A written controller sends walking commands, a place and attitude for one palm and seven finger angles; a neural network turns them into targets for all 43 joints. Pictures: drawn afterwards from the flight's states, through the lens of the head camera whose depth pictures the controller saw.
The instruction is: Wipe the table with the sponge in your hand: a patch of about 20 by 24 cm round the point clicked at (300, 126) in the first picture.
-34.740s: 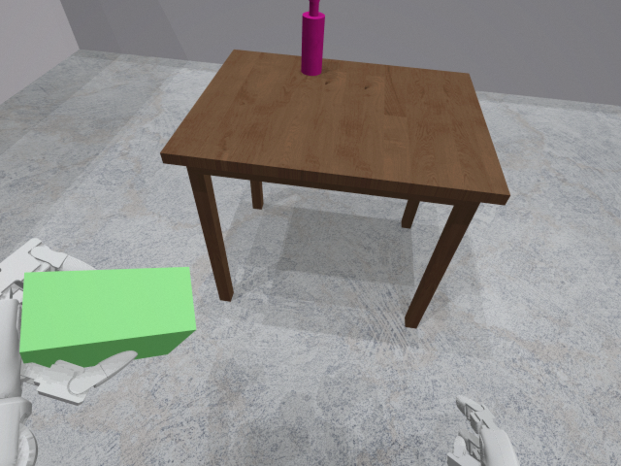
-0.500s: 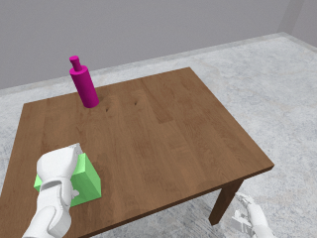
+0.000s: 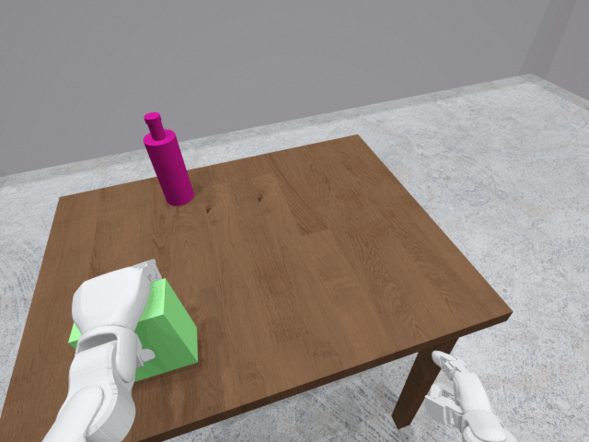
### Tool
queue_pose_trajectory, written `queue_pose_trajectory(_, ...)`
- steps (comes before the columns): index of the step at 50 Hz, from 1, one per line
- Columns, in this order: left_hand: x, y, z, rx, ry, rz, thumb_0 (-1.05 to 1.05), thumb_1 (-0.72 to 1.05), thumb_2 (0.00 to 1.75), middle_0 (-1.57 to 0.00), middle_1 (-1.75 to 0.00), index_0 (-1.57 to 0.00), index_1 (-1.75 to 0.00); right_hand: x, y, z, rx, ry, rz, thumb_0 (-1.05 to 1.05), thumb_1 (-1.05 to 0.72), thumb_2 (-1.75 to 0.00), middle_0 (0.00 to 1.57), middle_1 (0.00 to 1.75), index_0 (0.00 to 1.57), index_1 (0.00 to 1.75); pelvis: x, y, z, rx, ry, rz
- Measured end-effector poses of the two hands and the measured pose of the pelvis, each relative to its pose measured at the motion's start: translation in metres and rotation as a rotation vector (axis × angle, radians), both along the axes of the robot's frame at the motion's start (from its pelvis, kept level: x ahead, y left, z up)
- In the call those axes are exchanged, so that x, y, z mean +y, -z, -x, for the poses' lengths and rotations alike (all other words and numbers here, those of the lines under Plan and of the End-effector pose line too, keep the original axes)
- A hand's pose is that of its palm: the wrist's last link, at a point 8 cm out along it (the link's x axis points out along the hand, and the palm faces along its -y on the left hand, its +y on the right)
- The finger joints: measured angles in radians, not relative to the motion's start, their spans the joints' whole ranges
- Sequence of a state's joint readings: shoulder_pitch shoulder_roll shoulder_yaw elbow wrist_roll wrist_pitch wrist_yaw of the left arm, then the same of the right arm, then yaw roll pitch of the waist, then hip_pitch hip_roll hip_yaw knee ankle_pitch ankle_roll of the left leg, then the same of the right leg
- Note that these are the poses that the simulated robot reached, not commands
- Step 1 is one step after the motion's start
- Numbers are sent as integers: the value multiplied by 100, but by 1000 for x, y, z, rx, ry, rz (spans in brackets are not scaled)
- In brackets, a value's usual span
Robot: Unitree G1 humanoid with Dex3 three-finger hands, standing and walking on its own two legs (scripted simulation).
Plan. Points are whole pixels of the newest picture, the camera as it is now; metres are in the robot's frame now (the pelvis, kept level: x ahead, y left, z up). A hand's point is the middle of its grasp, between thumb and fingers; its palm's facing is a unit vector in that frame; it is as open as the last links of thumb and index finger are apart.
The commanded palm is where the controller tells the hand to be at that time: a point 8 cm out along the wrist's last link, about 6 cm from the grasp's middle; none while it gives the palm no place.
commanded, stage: lift the sponge slowly off the table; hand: left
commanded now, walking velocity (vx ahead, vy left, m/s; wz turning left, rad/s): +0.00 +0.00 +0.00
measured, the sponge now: (147, 341) +0.23 +0.27 +0.00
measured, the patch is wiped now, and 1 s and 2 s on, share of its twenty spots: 1.00 1.00 1.00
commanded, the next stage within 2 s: bring the sponge back beside the body in 1.10 s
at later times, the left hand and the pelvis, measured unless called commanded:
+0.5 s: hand (125, 300) +0.24 +0.28 +0.09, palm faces +0.05 -0.11 -0.99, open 10.2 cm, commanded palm +0.21 +0.27 +0.15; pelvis -0.01 +0.00 +0.00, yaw +0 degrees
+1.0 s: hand (115, 282) +0.25 +0.28 +0.12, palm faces +0.09 -0.10 -0.99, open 10.2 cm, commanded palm +0.21 +0.27 +0.19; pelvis -0.01 +0.00 +0.00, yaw +0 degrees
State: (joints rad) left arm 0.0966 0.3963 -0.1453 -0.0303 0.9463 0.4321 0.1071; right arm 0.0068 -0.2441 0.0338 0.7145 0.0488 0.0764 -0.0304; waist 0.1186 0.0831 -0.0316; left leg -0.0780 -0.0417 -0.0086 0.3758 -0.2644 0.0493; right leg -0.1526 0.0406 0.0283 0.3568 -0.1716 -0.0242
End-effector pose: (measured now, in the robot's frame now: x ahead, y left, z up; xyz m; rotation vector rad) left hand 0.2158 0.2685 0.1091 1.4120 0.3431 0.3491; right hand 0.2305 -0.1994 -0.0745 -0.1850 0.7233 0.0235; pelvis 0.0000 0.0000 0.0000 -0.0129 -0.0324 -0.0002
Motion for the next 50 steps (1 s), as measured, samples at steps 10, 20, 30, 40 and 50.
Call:
queue_pose_trajectory(10,2,-6,3,33,-19,9,-1,-52,106,-71,-132,-73,-134,1,-3,2,-6,-20,5,1,-91,-90,20,30,20,29,-2,-1,8,-16,-7,-3)
queue_pose_trajectory(20,3,-24,-7,-10,-2,-15,-1,-52,106,-71,-131,-73,-134,0,-4,5,-9,-16,0,1,-91,-90,20,30,20,30,-5,-2,10,-15,-3,-5)
queue_pose_trajectory(30,7,-33,-2,-6,-23,-4,-1,-52,106,-71,-132,-73,-134,-6,-4,0,-16,-13,2,1,-91,-90,20,30,20,30,-5,-2,7,-14,-4,-5)
queue_pose_trajectory(40,7,-47,-5,-36,1,-16,-1,-52,106,-71,-131,-73,-134,-6,-5,-2,-16,-17,17,1,-91,-90,20,30,20,30,-6,-2,8,-20,-9,-4)
queue_pose_trajectory(50,9,-60,-11,-56,-18,-20,-1,-52,106,-71,-131,-73,-134,-4,-5,-1,-16,-11,-3,1,-91,-90,20,30,19,29,-5,-2,9,-12,-1,-7)
